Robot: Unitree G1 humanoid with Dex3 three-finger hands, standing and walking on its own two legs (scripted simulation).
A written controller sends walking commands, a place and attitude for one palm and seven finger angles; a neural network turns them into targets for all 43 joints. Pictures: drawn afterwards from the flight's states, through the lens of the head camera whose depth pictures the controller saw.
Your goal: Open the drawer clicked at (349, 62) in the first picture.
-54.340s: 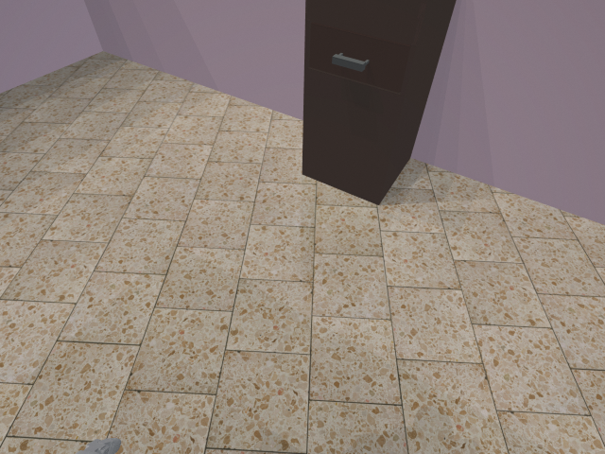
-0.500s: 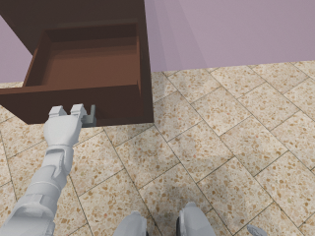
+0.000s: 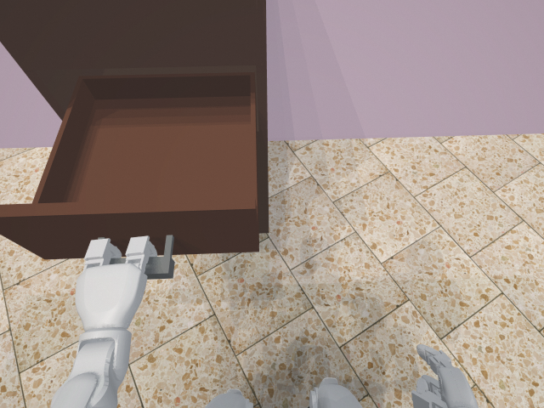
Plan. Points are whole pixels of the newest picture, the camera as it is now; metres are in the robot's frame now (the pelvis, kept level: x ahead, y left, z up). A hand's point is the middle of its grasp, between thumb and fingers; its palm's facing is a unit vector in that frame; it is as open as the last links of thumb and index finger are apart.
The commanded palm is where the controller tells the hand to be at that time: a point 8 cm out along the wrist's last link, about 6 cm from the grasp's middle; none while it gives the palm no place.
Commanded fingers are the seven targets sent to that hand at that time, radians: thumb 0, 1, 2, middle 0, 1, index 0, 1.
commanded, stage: pull the drawer open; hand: left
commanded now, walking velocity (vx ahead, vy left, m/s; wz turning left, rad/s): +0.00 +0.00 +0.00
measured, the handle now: (133, 255) +0.33 +0.24 -0.04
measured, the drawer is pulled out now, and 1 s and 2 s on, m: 0.30 0.25 0.30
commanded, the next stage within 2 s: none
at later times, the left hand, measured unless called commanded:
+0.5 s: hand (133, 268) +0.32 +0.25 -0.06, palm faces -0.05 -0.01 -1.00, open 6.1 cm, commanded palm +0.30 +0.25 -0.01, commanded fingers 0.00 0.90 0.90 -0.40 -1.35 -0.40 -1.35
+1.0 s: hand (134, 265) +0.32 +0.25 -0.06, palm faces -0.05 -0.01 -1.00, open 6.1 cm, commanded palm +0.30 +0.25 -0.01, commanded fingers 0.00 0.90 0.90 -0.40 -1.35 -0.40 -1.35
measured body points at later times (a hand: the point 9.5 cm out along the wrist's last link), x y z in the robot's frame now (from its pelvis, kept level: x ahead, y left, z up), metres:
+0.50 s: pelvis +0.01 -0.01 +0.00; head +0.13 -0.03 +0.44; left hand +0.31 +0.24 +0.00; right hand +0.14 -0.27 -0.14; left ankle -0.08 +0.09 -0.65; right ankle -0.02 -0.12 -0.67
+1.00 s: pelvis -0.05 -0.03 -0.01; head +0.06 -0.04 +0.42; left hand +0.32 +0.24 +0.00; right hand +0.05 -0.30 -0.16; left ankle -0.09 +0.09 -0.67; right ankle -0.02 -0.12 -0.67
